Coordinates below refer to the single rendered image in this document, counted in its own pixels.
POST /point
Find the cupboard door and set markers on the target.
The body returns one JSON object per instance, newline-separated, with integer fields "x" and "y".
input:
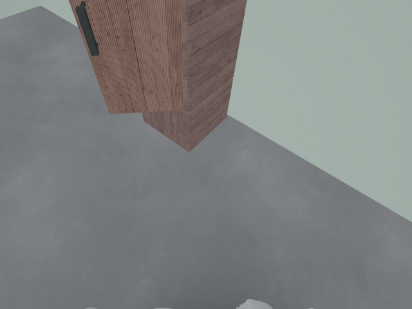
{"x": 139, "y": 66}

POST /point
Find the handle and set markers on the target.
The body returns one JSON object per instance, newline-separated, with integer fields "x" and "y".
{"x": 87, "y": 29}

